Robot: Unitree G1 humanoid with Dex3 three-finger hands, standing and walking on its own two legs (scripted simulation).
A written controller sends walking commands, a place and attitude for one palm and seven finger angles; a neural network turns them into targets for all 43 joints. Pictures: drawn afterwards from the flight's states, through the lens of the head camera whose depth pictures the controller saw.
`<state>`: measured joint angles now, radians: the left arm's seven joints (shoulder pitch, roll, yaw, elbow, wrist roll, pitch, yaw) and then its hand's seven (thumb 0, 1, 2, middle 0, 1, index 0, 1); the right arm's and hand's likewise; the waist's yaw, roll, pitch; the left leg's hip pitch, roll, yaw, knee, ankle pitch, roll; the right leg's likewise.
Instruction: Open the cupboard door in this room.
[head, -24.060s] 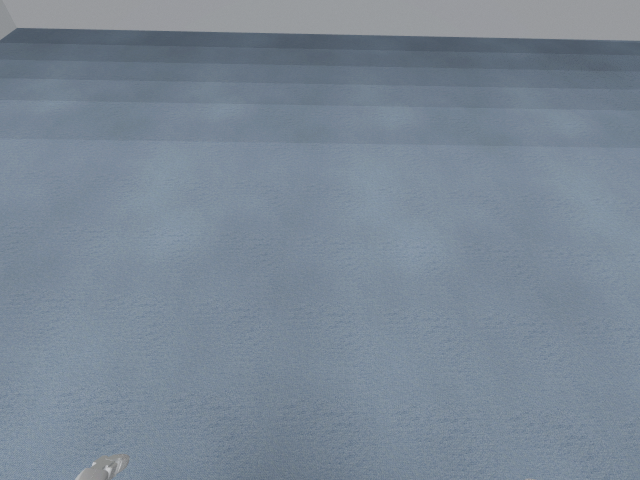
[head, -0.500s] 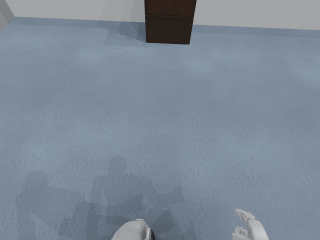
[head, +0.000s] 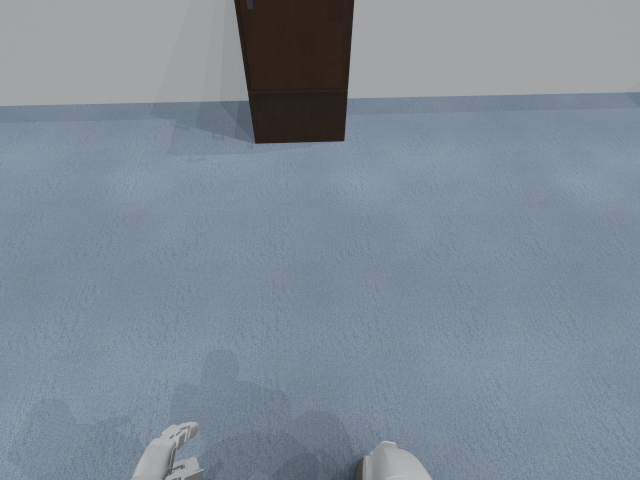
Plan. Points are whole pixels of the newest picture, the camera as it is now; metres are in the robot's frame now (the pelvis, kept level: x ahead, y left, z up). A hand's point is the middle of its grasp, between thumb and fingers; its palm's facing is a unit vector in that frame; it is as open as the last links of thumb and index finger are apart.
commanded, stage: turn or walk to find it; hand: left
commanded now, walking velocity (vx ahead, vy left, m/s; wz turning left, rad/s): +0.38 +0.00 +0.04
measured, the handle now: out of the picture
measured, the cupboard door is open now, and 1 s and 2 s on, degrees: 0 0 0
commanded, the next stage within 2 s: stand and wait in 0.78 s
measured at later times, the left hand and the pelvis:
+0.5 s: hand out of the picture +0.14 +0.16 -0.16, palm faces +0.17 -0.97 -0.18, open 7.3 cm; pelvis +0.22 -0.01 +0.01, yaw +3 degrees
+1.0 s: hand (208, 264) +0.51 +0.21 -0.15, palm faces +0.02 -0.97 -0.22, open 7.4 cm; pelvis +0.40 +0.02 +0.01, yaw +1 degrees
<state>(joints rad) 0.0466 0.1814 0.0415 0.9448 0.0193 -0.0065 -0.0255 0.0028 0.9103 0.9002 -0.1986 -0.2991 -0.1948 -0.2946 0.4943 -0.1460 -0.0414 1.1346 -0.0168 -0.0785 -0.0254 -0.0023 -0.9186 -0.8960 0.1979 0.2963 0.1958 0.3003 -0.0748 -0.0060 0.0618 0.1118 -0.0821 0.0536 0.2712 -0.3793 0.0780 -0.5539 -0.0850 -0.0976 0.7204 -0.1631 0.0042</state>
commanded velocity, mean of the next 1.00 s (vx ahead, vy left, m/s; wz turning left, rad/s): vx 0.29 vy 0.00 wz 0.02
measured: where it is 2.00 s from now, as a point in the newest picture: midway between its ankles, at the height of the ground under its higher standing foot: (312, 384)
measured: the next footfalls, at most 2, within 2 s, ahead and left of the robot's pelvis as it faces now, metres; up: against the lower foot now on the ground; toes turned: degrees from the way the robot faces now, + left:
right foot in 0.06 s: +0.19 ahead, -0.11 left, +0.00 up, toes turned -7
left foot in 0.58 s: +0.38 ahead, +0.14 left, +0.00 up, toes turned +11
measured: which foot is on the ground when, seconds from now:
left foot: down 0.00-0.06, up 0.08-0.56, down 0.58-1.00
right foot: up 0.00-0.04, down 0.06-0.58, up 0.60-1.00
